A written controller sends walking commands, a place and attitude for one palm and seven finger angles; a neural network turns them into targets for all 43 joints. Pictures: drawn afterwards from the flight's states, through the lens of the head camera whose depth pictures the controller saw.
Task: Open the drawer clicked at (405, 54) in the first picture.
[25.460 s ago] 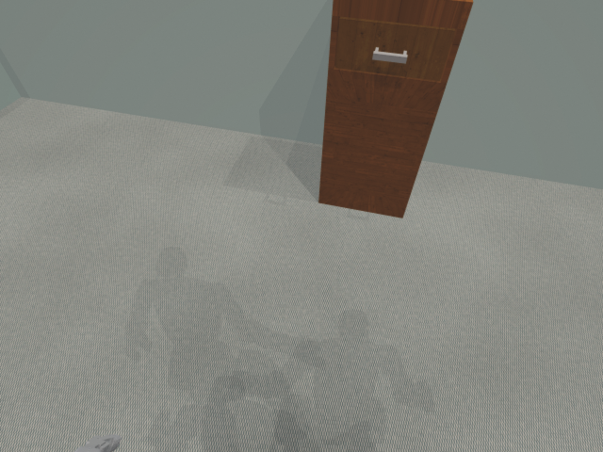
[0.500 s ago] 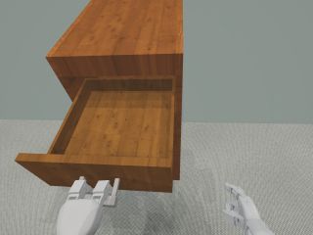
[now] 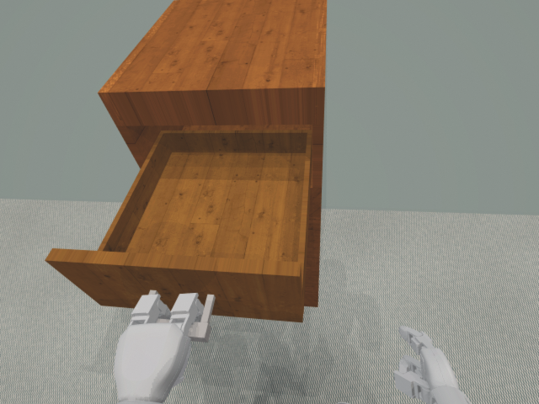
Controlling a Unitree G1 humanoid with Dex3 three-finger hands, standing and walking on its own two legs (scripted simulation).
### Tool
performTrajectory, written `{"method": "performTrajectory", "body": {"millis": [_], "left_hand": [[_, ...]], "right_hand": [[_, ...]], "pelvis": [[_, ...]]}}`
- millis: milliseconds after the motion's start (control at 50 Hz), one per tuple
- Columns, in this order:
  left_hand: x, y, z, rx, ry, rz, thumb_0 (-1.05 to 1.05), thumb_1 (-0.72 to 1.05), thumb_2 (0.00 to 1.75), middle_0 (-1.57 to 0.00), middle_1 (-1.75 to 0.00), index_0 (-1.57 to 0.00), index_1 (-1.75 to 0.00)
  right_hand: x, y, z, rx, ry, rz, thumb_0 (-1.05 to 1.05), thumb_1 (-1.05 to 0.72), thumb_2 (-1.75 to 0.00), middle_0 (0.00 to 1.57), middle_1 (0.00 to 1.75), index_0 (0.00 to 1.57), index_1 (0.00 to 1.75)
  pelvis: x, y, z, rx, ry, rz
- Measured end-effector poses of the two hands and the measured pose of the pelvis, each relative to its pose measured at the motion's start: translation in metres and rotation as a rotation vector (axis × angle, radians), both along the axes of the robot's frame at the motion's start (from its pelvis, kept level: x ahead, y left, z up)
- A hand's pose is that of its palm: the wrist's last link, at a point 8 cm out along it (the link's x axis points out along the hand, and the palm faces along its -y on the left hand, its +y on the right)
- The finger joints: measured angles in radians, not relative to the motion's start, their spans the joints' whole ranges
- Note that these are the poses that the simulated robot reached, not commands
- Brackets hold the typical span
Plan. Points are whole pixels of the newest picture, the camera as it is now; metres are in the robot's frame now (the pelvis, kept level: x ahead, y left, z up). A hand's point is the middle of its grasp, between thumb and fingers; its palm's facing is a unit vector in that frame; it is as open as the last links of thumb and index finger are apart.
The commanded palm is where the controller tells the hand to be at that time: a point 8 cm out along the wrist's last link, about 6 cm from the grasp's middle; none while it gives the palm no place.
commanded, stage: open the thumb to release the handle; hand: left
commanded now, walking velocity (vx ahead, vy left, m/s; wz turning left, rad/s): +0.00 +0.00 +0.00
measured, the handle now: (176, 314) +0.23 +0.17 +0.02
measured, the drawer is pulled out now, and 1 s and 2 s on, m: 0.30 0.28 0.23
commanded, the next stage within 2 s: lift the hand off the handle in 0.22 s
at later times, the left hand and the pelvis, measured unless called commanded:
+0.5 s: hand (176, 351) +0.19 +0.17 +0.00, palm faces +0.05 -0.12 -0.99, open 13.4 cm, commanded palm +0.17 +0.17 +0.05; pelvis -0.01 +0.00 +0.01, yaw +1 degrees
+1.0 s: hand (173, 346) +0.19 +0.17 +0.01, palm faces -0.09 -0.18 -0.98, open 13.8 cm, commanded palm +0.17 +0.18 +0.11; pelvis +0.01 +0.01 +0.02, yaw -2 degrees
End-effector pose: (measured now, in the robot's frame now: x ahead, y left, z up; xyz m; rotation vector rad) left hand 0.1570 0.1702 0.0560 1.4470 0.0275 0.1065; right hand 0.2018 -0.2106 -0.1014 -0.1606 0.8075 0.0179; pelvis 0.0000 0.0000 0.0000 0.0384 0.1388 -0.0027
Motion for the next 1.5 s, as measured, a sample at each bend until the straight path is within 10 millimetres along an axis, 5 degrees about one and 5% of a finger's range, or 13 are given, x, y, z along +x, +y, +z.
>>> {"method": "performTrajectory", "body": {"millis": [220, 380, 800, 1180, 1500], "left_hand": [[0.001, 0.001, 0.002, -0.007, 0.032, -0.009, 0.0, -0.23, 0.42, -0.37, -1.28, -0.39, -1.27], [0.002, 0.001, 0.0, -0.006, 0.022, -0.011, 0.0, -0.44, 0.33, -0.37, -1.27, -0.38, -1.25], [0.022, 0.003, 0.004, -0.028, 0.069, -0.031, 0.0, -0.49, 0.3, -0.35, -1.21, -0.36, -1.2], [0.01, 0.008, 0.015, -0.072, 0.191, -0.077, 0.0, -0.49, 0.3, -0.35, -1.1, -0.37, -1.04], [0.013, 0.007, 0.008, -0.003, 0.036, -0.082, 0.0, -0.49, 0.3, -0.53, -0.98, -0.47, -1.01]], "right_hand": [[0.008, 0.013, 0.021, 0.005, -0.056, 0.029, 0.01, -0.91, -0.9, 0.2, 0.3, 0.2, 0.3], [0.01, 0.013, 0.024, -0.009, -0.06, 0.038, 0.01, -0.91, -0.9, 0.2, 0.3, 0.2, 0.3], [-0.007, 0.014, 0.021, 0.002, -0.007, -0.022, 0.01, -0.91, -0.9, 0.2, 0.3, 0.2, 0.3], [0.017, -0.001, 0.03, -0.012, -0.044, -0.022, 0.01, -0.91, -0.9, 0.2, 0.3, 0.2, 0.3], [0.022, 0.007, 0.002, -0.004, 0.009, 0.04, 0.01, -0.91, -0.9, 0.2, 0.3, 0.2, 0.3]], "pelvis": [[-0.007, -0.003, 0.01, -0.004, -0.042, 0.006], [-0.01, 0.0, 0.01, -0.009, -0.045, 0.015], [-0.007, 0.006, 0.015, -0.009, -0.052, -0.006], [0.024, 0.01, 0.017, -0.015, -0.022, -0.04], [0.016, 0.004, 0.004, -0.009, 0.02, 0.008]]}}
